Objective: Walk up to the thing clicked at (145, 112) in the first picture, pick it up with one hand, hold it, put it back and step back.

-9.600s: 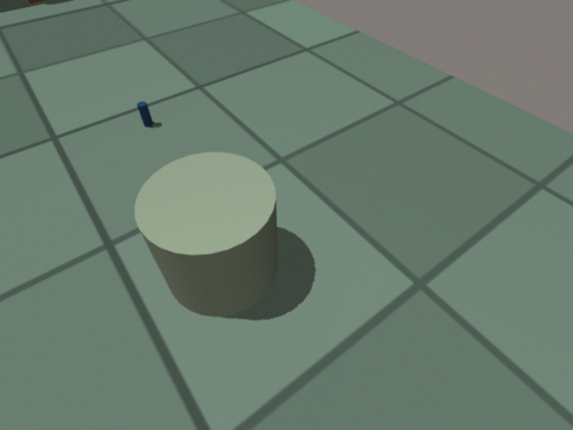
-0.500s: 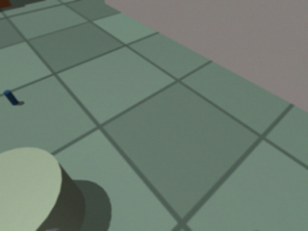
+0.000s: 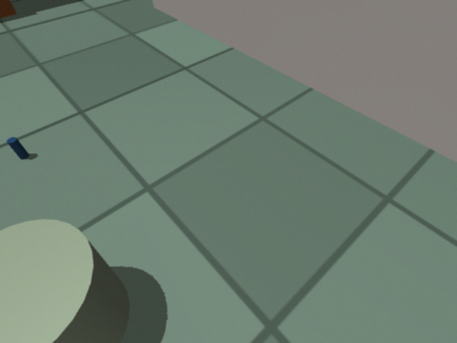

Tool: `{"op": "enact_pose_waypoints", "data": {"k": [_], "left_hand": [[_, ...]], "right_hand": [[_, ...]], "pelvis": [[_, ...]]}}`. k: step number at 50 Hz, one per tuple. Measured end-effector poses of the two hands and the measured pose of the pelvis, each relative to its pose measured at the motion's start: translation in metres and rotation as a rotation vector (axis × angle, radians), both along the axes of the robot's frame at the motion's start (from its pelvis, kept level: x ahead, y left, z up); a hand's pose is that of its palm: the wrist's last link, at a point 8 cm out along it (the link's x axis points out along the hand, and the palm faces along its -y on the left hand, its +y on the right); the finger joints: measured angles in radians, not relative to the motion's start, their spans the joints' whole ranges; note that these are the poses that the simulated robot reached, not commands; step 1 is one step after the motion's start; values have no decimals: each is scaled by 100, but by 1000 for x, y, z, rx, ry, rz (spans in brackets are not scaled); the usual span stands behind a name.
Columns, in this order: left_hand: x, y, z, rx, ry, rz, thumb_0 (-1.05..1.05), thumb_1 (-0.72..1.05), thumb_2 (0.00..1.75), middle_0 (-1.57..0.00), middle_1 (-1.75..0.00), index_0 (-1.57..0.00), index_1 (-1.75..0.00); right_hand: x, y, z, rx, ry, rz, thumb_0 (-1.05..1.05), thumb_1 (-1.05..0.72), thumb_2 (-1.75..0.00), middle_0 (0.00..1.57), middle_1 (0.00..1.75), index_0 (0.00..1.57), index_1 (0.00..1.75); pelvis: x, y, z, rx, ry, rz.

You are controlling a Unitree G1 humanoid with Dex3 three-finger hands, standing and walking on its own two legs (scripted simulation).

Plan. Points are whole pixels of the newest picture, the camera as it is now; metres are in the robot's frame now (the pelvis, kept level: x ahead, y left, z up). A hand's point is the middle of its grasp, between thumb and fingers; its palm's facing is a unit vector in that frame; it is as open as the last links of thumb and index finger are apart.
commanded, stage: stand
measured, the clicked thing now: (18, 148) +1.27 +1.30 -0.71
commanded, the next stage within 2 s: none
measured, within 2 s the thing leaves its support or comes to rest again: neither
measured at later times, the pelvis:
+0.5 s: pelvis +0.01 -0.01 +0.00, yaw +0 degrees
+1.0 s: pelvis +0.02 -0.01 +0.00, yaw +0 degrees
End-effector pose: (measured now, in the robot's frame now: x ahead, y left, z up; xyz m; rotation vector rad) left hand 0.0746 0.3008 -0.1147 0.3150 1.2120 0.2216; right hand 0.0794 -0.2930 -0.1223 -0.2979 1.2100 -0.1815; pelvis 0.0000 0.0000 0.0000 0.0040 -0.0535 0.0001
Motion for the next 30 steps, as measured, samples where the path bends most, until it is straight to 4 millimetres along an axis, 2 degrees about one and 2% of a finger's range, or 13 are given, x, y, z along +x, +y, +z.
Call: {"op": "enact_pose_waypoints", "data": {"k": [9, 15, 22, 30], "left_hand": [[-17, -3, -2, 5, 30, 6, 0, 91, 89, -21, -30, -20, -30], [-22, -5, -5, -1, 54, 6, 0, 91, 89, -21, -30, -20, -30], [-14, -7, -7, -11, 59, 3, 1, 91, 89, -21, -30, -20, -30], [5, -8, -5, -11, 28, -6, 0, 91, 89, -21, -30, -20, -30]], "right_hand": [[-17, -7, -3, 0, 37, -6, 0, -90, -89, 20, 30, 21, 30], [-26, -11, -3, -7, 69, -13, 0, -90, -89, 20, 30, 21, 30], [-27, -12, -3, -15, 94, -18, 0, -90, -89, 20, 30, 21, 30], [-7, -10, -2, -14, 61, -9, 0, -90, -89, 20, 30, 21, 30]], "pelvis": [[-4, -5, -1, -1, 7, 2], [-3, -6, -1, -3, 18, 1], [4, -6, -1, -3, 27, 1], [12, -5, 0, -3, 27, 2]]}}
